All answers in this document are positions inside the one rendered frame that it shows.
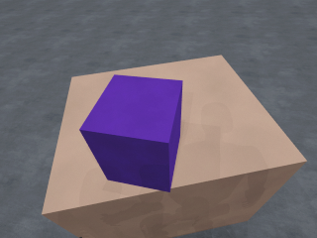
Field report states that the carton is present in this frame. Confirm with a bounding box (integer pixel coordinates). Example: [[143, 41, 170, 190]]
[[79, 74, 183, 192]]

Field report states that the pedestal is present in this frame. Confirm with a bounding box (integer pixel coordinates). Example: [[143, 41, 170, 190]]
[[42, 55, 307, 238]]

